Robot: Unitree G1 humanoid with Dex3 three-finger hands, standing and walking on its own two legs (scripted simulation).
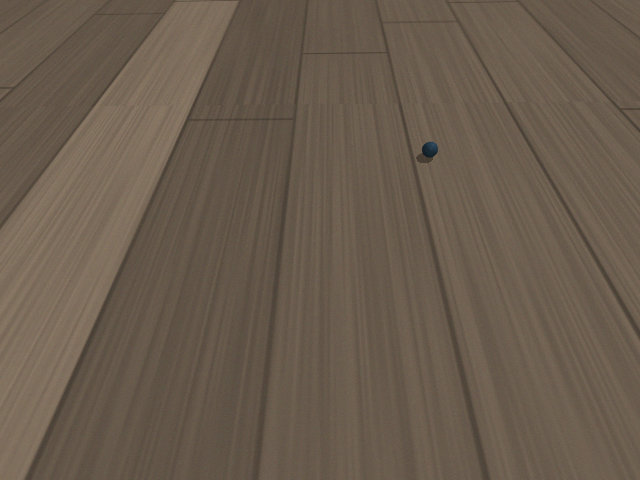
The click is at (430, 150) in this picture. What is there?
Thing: free ball
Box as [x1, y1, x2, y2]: [422, 142, 437, 156]
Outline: 427,142 422,147 422,152 426,156 432,156 436,153 437,146 433,142
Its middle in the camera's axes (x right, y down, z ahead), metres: +0.58 -0.48 +2.04
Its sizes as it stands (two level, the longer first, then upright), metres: 0.080 0.080 0.080
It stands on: the floor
